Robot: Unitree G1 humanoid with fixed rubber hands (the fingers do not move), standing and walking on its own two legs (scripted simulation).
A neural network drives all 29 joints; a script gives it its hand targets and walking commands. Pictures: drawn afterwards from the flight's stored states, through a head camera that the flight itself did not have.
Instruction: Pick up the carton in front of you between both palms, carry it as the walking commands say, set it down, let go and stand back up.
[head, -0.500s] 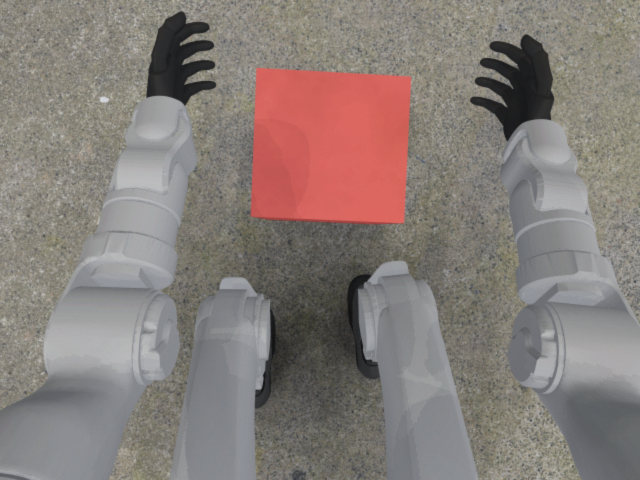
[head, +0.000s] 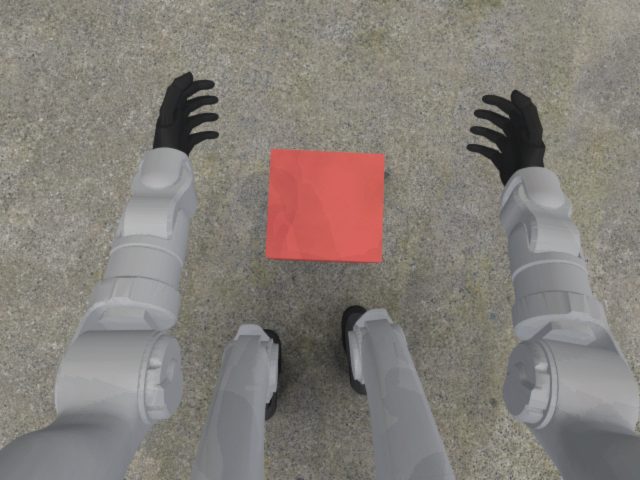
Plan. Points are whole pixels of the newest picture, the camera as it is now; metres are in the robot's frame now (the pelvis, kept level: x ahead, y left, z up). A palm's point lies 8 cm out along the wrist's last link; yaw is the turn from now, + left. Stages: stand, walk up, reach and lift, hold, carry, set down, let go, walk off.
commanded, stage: set down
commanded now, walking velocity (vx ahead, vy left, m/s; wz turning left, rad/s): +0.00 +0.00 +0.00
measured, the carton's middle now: (323, 214) +0.45 -0.04 -0.48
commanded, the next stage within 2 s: let go in 0.02 s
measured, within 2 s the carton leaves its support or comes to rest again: neither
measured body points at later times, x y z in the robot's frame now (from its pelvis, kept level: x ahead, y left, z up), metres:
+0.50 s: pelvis +0.07 -0.01 +0.12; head +0.25 -0.02 +0.53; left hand +0.39 +0.18 +0.01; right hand +0.35 -0.27 +0.02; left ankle +0.05 +0.12 -0.57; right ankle +0.09 -0.11 -0.57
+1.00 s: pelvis +0.09 +0.01 +0.17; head +0.11 +0.01 +0.62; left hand +0.27 +0.25 +0.10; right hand +0.26 -0.22 +0.09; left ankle +0.05 +0.12 -0.57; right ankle +0.09 -0.11 -0.57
